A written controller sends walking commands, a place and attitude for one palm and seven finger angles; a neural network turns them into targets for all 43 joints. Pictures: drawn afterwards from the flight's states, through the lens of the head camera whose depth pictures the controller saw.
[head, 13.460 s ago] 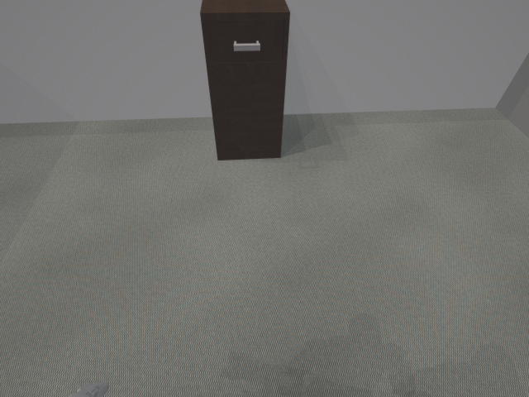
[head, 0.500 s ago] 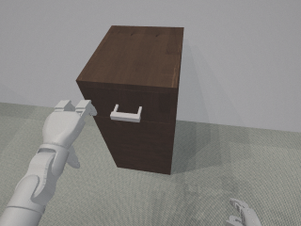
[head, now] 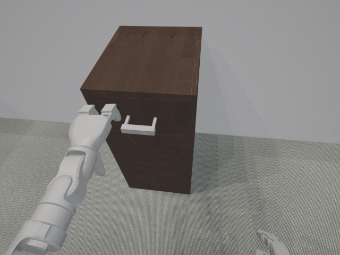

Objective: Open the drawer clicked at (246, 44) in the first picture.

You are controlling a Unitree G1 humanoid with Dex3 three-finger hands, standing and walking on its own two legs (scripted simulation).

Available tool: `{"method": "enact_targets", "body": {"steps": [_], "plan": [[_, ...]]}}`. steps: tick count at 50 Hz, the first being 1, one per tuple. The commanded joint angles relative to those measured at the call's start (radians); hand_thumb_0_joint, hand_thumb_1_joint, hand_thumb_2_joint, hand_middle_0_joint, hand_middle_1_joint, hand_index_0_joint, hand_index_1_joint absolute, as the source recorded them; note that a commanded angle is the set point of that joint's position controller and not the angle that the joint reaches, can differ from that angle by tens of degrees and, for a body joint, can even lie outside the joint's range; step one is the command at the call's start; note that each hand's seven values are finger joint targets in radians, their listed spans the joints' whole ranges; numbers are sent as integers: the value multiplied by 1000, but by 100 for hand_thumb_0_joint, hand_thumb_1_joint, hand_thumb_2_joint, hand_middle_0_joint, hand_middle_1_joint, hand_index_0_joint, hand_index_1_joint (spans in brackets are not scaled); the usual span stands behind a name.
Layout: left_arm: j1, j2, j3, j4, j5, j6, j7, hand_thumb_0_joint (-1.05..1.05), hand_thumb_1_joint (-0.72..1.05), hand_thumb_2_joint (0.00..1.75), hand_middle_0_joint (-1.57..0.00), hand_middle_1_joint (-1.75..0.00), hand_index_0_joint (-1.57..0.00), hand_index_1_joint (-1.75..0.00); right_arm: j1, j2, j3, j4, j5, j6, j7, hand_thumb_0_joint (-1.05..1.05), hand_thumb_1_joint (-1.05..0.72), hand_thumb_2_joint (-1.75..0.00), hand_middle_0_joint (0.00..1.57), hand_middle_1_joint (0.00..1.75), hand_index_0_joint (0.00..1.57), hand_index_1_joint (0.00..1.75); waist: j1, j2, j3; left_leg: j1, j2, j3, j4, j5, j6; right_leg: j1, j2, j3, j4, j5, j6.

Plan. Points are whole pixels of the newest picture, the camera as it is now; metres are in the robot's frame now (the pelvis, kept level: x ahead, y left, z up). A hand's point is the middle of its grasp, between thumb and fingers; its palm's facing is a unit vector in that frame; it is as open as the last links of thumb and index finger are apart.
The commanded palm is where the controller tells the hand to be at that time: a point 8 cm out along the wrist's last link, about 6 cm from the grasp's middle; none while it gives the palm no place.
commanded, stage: move the hooked fingers above the handle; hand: left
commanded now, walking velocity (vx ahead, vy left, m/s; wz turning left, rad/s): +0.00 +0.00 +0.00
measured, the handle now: (139, 124) +0.53 +0.17 -0.07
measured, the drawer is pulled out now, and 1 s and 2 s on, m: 0.00 0.00 0.00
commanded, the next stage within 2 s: none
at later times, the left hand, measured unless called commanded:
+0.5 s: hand (116, 137) +0.41 +0.19 +0.02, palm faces -0.04 -0.05 -1.00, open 13.8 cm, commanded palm +0.39 +0.19 +0.08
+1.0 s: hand (136, 132) +0.46 +0.16 -0.02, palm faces -0.15 -0.06 -0.99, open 13.8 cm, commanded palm +0.46 +0.16 +0.04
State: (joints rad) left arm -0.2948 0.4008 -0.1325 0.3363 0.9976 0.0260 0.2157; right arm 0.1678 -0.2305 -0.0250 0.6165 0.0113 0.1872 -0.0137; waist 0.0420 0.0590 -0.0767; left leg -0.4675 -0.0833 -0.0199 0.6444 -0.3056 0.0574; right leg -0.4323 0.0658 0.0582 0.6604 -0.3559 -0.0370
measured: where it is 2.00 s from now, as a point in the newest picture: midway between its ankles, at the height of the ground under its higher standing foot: outside the picture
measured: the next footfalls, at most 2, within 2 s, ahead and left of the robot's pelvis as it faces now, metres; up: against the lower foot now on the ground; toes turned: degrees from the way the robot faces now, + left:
none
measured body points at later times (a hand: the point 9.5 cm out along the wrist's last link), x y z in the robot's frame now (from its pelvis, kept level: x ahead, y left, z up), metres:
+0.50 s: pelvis +0.01 -0.01 -0.01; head +0.06 -0.03 +0.44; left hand +0.40 +0.19 +0.07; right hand +0.13 -0.27 -0.14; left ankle +0.01 +0.08 -0.72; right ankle -0.02 -0.10 -0.72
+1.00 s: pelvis +0.01 -0.01 -0.02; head +0.09 -0.01 +0.42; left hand +0.46 +0.16 +0.03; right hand +0.04 -0.28 -0.16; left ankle +0.01 +0.08 -0.72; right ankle -0.02 -0.10 -0.72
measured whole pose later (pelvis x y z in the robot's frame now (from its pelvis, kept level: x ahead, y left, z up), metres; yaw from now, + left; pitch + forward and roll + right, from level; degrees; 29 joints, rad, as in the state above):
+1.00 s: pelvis +0.01 -0.01 -0.02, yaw +0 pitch +18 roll -1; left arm -0.73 0.35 -0.16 0.98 1.04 0.01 0.28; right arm 0.32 -0.22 -0.06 0.68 -0.01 0.17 -0.03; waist -0.10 0.04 -0.16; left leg -0.75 -0.06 -0.03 0.82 -0.38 0.04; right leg -0.70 0.10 0.03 0.80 -0.41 -0.05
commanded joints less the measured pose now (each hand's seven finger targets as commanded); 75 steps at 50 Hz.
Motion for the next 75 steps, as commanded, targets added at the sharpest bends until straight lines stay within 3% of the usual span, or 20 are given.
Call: {"method": "enact_targets", "body": {"steps": [1,6,11,16,21,25,32,37,42,47,51,53,54,57,59,63,64,68,72,75], "plan": [[-303,131,33,-95,3,61,-9,0,-50,30,-30,-120,-30,-120,-53,-134,-37,-141,10,-26,-16,0,-90,-90,20,30,20,30,-24,-126,-275,165,43,0,-59,265,-17,73,-21,-18,-88,269,-15],[-398,157,48,-161,6,-24,-21,0,-50,30,-30,-120,-30,-120,-30,-126,-45,-142,-2,-28,-30,0,-90,-90,20,30,20,30,-30,-55,-332,204,39,-5,-30,320,-9,69,-26,-7,-68,327,-17],[-440,209,133,-80,31,-96,62,0,-50,30,-30,-120,-30,-120,7,-117,-52,-110,-5,-36,-34,0,-90,-90,20,30,20,30,-28,-32,-309,157,39,-6,-1,328,-16,15,-16,-13,-37,321,-25],[-426,194,138,46,51,-29,130,0,-50,30,-30,-120,-30,-120,24,-124,-62,-99,-3,-33,-19,0,-90,-90,20,30,20,30,-19,-29,-363,120,36,13,18,355,-23,25,-10,-12,-14,364,-27],[-457,106,32,92,35,36,88,0,-50,30,-30,-120,-30,-120,44,-138,-71,-105,4,-22,-14,0,-90,-90,20,30,20,30,-60,-104,-399,118,37,23,31,374,-9,61,-16,-2,-27,448,-11],[-570,84,-10,123,24,-2,44,0,-50,30,-30,-120,-30,-120,61,-137,-70,-95,3,-18,-29,0,-90,-90,20,30,20,30,-98,-122,-346,105,35,17,39,324,2,17,-22,-2,-36,419,-4],[-710,211,133,185,84,-124,150,0,-50,30,-30,-120,-30,-120,106,-117,-73,-58,-17,-35,-33,0,-90,-90,20,30,20,30,-74,0,-436,60,32,3,109,342,-9,-72,-16,-6,50,373,-22],[-712,186,130,398,103,-8,238,0,-50,30,-30,-120,-30,-120,128,-126,-74,-49,-22,-34,-11,0,-90,-90,20,30,20,30,-89,-52,-428,-49,29,22,133,304,-12,-95,-5,-16,68,365,-18],[-802,82,15,490,64,80,171,0,-50,30,-30,-120,-30,-120,182,-141,-84,-44,-9,-23,-7,0,-90,-90,20,30,20,30,-151,-128,-485,-26,32,31,140,314,1,-48,-6,-7,38,449,3],[-952,73,-19,393,36,-43,85,0,-50,30,-30,-120,-30,-120,215,-141,-86,-23,-18,-46,-34,0,-90,-90,20,30,20,30,-194,-72,-496,1,37,13,160,293,12,-95,-20,9,40,425,8],[-956,162,76,411,100,-139,157,0,-50,30,-30,-120,-30,-120,258,-134,-86,9,-31,-63,-30,0,-90,-90,20,30,20,30,-160,52,-497,0,51,-7,203,301,-3,-251,-3,-18,104,305,-15],[-951,209,128,471,127,-122,226,0,-50,30,-30,-120,-30,-120,256,-136,-81,14,-39,-63,-22,0,-90,-90,20,30,20,30,-153,61,-505,-56,50,-13,226,312,-11,-288,3,-31,143,293,-20],[-935,189,126,526,129,-92,261,0,-50,30,-30,-120,-30,-120,258,-135,-80,14,-43,-63,-16,0,-90,-90,20,30,20,30,-154,42,-480,-94,50,-9,229,298,-13,-303,7,-41,152,274,-22],[-908,276,202,627,127,30,338,0,-50,30,-30,-120,-30,-120,245,-152,-70,2,-49,-50,0,0,-90,-90,20,30,20,30,-126,-1,-511,-176,40,13,226,289,-11,-229,11,-38,160,301,-19],[-904,292,193,633,136,107,351,0,-50,30,-30,-120,-30,-120,251,-159,-71,-14,-42,-29,4,0,-90,-90,20,30,20,30,-124,-27,-571,-165,38,28,214,304,-10,-162,13,-34,148,347,-12],[-1012,330,158,689,120,224,324,0,-50,30,-30,-120,-30,-120,235,-167,-56,-13,-17,-6,-11,0,-90,-90,20,30,20,30,-163,-102,-528,-211,32,39,163,194,2,-84,2,-17,80,297,10],[-1016,295,132,701,100,236,297,0,-50,30,-30,-120,-30,-120,237,-163,-57,-18,-11,-7,-16,0,-90,-90,20,30,20,30,-172,-107,-521,-196,34,42,149,173,6,-73,1,-18,62,282,13],[-1063,179,32,617,41,145,151,0,-50,30,-30,-120,-30,-120,272,-166,-65,-30,-1,-38,-43,0,-90,-90,20,30,20,30,-219,-70,-542,-51,54,24,131,192,12,-102,-4,-21,29,280,14],[-1028,-50,-135,583,38,-18,49,0,-50,30,-30,-120,-30,-120,288,-148,-72,-3,-13,-83,-50,0,-90,-90,20,30,20,30,-260,-34,-401,21,76,-19,149,161,6,-313,-1,-44,27,142,2],[-1018,-8,-82,533,53,-114,70,0,-50,30,-30,-120,-30,-120,304,-150,-79,16,-27,-94,-42,0,-90,-90,20,30,20,30,-234,45,-403,35,83,-44,182,176,-8,-415,1,-52,79,113,-12]]}}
